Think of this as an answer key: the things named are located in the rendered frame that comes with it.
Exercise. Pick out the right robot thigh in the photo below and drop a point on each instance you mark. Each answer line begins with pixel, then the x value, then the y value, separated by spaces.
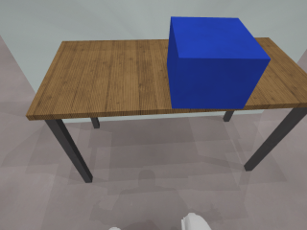
pixel 194 222

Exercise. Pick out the table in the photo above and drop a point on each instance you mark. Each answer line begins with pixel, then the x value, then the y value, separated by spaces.
pixel 129 77

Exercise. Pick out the carton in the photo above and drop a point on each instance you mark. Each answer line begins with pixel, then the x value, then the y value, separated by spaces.
pixel 212 63

